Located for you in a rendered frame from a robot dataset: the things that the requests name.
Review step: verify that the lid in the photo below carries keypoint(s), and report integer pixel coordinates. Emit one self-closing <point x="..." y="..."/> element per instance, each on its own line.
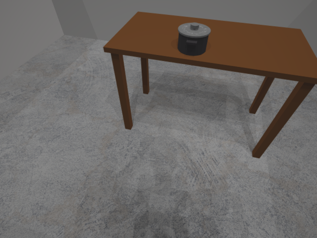
<point x="187" y="31"/>

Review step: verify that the knob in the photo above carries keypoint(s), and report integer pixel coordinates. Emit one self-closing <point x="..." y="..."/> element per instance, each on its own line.
<point x="194" y="25"/>

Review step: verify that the pot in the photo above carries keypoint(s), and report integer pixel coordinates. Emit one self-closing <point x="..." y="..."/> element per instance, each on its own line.
<point x="192" y="46"/>

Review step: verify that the table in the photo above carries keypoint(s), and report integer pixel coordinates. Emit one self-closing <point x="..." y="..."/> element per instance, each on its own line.
<point x="270" y="51"/>

